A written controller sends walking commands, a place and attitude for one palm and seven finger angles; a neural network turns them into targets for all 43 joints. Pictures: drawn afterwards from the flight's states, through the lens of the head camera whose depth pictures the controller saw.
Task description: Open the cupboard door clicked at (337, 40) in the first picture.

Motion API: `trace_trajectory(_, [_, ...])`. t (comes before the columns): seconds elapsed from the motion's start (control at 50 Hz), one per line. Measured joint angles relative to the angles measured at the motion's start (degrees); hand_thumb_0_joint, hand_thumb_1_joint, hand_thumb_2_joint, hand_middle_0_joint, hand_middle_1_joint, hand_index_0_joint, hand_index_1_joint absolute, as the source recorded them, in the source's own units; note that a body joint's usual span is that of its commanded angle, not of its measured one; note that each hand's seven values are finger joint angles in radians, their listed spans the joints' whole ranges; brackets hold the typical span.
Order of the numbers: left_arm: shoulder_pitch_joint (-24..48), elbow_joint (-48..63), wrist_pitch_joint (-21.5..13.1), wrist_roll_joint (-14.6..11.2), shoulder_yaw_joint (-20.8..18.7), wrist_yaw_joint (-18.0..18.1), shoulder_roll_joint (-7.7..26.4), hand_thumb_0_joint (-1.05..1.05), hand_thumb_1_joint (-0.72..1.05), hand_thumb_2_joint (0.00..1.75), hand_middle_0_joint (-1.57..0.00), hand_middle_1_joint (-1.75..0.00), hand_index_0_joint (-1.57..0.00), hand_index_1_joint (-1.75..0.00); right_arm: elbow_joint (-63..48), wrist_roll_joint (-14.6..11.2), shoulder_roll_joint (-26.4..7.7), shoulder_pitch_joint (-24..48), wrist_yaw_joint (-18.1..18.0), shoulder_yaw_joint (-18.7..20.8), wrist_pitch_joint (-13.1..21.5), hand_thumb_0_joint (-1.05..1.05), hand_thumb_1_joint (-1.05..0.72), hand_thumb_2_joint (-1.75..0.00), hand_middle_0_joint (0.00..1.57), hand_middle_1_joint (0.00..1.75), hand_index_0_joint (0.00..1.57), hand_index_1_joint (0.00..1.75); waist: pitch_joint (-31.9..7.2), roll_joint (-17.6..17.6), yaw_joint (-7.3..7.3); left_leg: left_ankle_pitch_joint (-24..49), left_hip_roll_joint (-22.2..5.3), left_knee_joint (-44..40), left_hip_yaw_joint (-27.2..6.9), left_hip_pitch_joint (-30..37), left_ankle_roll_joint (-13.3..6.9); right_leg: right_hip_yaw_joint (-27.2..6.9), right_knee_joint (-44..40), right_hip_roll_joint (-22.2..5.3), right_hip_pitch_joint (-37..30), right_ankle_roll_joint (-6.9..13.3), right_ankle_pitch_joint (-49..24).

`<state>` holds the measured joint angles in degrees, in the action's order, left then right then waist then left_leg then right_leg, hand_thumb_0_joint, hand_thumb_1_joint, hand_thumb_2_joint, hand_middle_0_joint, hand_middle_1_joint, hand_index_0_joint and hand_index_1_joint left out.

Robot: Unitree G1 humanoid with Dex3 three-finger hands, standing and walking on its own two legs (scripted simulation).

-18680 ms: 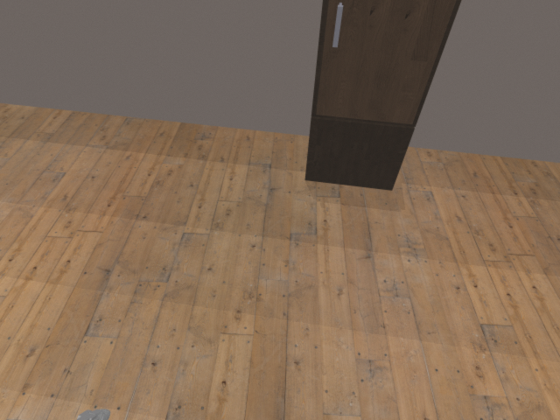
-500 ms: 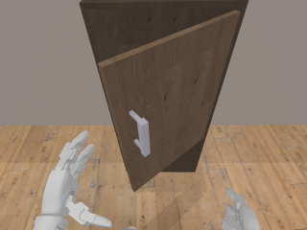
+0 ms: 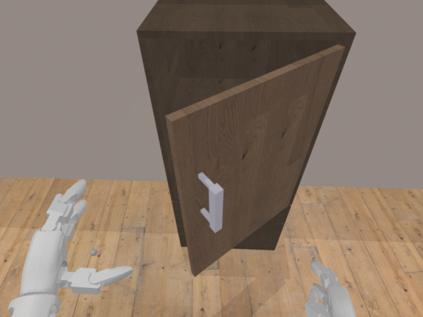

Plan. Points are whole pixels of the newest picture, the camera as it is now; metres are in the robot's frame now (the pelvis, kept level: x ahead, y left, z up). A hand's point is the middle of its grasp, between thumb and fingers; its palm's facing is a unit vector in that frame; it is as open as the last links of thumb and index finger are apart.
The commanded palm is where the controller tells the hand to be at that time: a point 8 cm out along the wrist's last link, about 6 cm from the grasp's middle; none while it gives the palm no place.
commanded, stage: draw the hand back to the body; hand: left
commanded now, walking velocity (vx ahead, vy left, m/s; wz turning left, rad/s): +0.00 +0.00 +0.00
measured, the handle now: (210, 203) +0.32 +0.04 +0.05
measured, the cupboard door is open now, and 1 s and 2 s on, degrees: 40 40 40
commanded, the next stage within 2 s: step back with the hand held close in 0.80 s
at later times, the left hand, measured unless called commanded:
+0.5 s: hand (44, 212) +0.21 +0.26 +0.17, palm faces +0.45 -0.80 -0.40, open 8.3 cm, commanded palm +0.16 +0.30 +0.18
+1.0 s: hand (56, 215) +0.20 +0.24 +0.17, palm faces +0.42 -0.80 -0.42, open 7.4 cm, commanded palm +0.15 +0.28 +0.19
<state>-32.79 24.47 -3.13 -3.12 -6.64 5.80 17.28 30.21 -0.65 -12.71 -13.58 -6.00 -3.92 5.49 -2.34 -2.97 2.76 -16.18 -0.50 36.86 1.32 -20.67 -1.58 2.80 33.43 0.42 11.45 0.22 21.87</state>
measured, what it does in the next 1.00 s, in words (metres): stands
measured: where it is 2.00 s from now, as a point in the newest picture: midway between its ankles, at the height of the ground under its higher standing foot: outside the picture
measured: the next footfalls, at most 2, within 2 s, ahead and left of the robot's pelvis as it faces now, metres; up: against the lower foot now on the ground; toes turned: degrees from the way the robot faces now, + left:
left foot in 1.82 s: +0.01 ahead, +0.12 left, +0.00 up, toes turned +1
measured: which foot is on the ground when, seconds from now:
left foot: down 0.00-1.00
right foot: down 0.00-1.00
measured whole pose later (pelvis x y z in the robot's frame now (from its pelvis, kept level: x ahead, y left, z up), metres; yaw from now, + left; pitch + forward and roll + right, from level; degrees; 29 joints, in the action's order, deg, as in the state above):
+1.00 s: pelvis +0.01 -0.02 +0.02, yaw -1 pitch -3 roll -1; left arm -27.6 22.5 -6.2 -3.6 -20.1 5.9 20.2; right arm 35.6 -0.2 -13.4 -10.5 -4.5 -1.3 4.0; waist 0.7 -3.6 3.2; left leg -11.5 -1.8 25.3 2.2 -10.6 -0.3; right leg 1.7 20.1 1.9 1.2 1.2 15.7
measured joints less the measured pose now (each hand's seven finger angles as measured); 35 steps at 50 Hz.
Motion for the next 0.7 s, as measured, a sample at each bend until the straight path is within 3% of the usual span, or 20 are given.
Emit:
trace_trajectory(0.22, [1.35, 0.34, -0.1, 0.26, -5.38, 0.79, 1.37, 0.0, 0.25, 0.62, -0.19, -0.3, -0.18, -0.3, 2.79, 0.54, 0.16, 1.62, 1.14, 0.46, -0.1, 0.01, -0.9, -0.9, 0.2, 0.3, 0.21, 0.3, 1.52, 0.49, 0.69, 2.57, 0.98, -7.99, 1.6, 7.45, -0.55, -1.49, -7.78, -0.97, -6.81, -0.73, -3.05])
trace_trajectory(0.48, [5.5, -1.23, -0.86, -0.61, -12.81, 1.14, 3.23, 0.01, 0.69, 0.81, -0.2, -0.3, -0.2, -0.3, 4.67, 0.57, -0.15, 2.55, 1.7, 1.72, -0.93, 0.01, -0.9, -0.9, 0.2, 0.3, 0.21, 0.3, 2.42, 0.51, 1.2, 3.94, 0.69, -11.36, 1.79, 10.53, -0.12, -1.73, -11.4, -0.59, -9.83, -0.35, -4.7])
trace_trajectory(0.7, [4.9, -1.82, -1.28, -0.72, -11.47, 0.51, 2.1, 0.01, 0.86, 0.89, -0.21, -0.3, -0.21, -0.3, 5.56, 0.61, -0.46, 2.17, 1.6, 2.5, -0.81, 0.01, -0.9, -0.9, 0.2, 0.3, 0.21, 0.3, 3.02, 0.32, 0.92, 4.61, 0.04, -12.31, 1.52, 11.27, 0.53, -1.55, -12.23, 0.11, -10.52, 0.32, -5.23])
